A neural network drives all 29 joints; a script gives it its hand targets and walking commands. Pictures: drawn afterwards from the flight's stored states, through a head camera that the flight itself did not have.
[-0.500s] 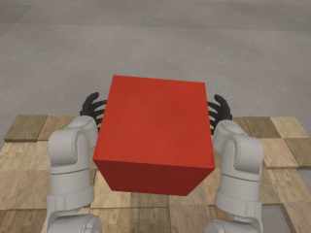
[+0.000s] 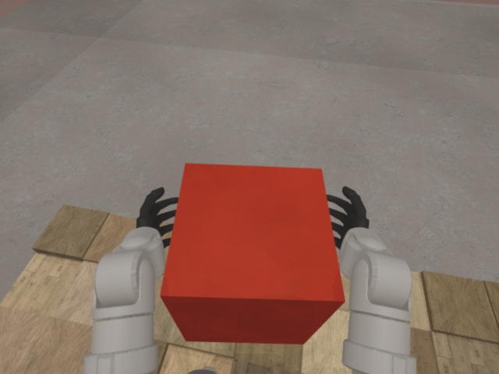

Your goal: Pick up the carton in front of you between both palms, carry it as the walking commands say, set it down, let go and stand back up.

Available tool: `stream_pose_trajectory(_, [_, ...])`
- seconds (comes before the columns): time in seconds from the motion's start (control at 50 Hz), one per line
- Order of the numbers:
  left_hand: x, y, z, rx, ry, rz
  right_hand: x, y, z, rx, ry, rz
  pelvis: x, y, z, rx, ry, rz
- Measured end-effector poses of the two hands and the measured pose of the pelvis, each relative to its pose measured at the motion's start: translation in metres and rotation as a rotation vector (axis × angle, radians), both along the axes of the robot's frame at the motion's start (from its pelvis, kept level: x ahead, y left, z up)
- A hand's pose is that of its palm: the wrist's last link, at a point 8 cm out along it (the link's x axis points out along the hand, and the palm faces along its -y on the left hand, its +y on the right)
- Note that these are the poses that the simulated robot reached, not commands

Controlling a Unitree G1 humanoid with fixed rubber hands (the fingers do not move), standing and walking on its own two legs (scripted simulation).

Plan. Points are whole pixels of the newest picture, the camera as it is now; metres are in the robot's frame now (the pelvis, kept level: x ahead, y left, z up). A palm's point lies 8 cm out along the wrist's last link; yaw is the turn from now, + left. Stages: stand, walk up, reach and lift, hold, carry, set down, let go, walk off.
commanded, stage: carry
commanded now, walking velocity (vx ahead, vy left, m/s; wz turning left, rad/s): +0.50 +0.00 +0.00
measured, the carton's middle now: (249, 260) +0.31 +0.04 +0.01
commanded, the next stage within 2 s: none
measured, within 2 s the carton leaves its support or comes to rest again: neither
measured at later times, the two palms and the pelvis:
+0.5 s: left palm (228, 58) +0.69 +0.14 +0.15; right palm (372, 61) +0.72 -0.16 +0.16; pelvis +0.37 -0.02 +0.00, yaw -1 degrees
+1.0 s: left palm out of the picture +1.03 +0.09 +0.17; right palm (383, 1) +0.99 -0.21 +0.18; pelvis +0.68 -0.01 +0.04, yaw -2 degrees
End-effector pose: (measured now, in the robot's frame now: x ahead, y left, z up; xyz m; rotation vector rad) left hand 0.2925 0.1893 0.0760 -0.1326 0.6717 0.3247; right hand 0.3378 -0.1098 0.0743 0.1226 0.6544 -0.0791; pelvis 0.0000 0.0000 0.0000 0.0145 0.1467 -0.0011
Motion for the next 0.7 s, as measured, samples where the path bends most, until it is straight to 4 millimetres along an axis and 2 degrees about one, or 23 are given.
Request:
stream_pose_trajectory(0.08, [0.079,0.0,-0.003,0.007,-0.043,-0.063,0.059,-0.005,-0.003,-0.062,-0.045,-0.05,0.065,0.013,-0.01,0.023,-0.022,-0.009])
stream_pose_trajectory(0.16, [0.154,-0.028,-0.001,-0.002,-0.024,-0.203,0.095,-0.029,0.0,-0.033,-0.024,-0.148,0.12,0.023,-0.001,0.028,-0.018,-0.019])
stream_pose_trajectory(0.24, [0.221,-0.06,0.026,-0.06,-0.095,-0.263,0.133,-0.059,0.029,-0.008,-0.091,-0.265,0.174,0.026,0.014,0.003,-0.004,-0.013])
stream_pose_trajectory(0.3, [0.27,-0.071,0.043,-0.027,-0.146,-0.261,0.178,-0.073,0.054,-0.036,-0.143,-0.278,0.218,0.022,0.019,-0.01,-0.004,-0.011])
stream_pose_trajectory(0.34, [0.301,-0.072,0.054,0.007,-0.177,-0.238,0.215,-0.077,0.068,-0.048,-0.175,-0.26,0.249,0.016,0.017,-0.012,-0.012,-0.009])
stream_pose_trajectory(0.42, [0.36,-0.063,0.076,0.065,-0.255,-0.164,0.303,-0.071,0.087,-0.03,-0.256,-0.16,0.315,-0.003,0.003,-0.013,-0.051,0.001])
stream_pose_trajectory(0.48, [0.391,-0.051,0.08,0.071,-0.231,-0.115,0.363,-0.055,0.086,-0.021,-0.236,-0.05,0.355,-0.015,-0.002,-0.023,-0.051,-0.009])
stream_pose_trajectory(0.54, [0.415,-0.04,0.076,0.046,-0.151,-0.072,0.405,-0.04,0.08,-0.003,-0.156,0.007,0.389,-0.023,0.007,-0.013,-0.039,-0.011])
stream_pose_trajectory(0.6, [0.446,-0.033,0.076,0.038,-0.101,-0.041,0.442,-0.034,0.076,0.02,-0.1,-0.007,0.421,-0.027,0.018,0.003,-0.028,0.001])
stream_pose_trajectory(0.7, [0.517,-0.036,0.084,0.028,-0.113,-0.048,0.501,-0.039,0.075,0.038,-0.108,-0.057,0.476,-0.024,0.025,0.007,-0.017,-0.018])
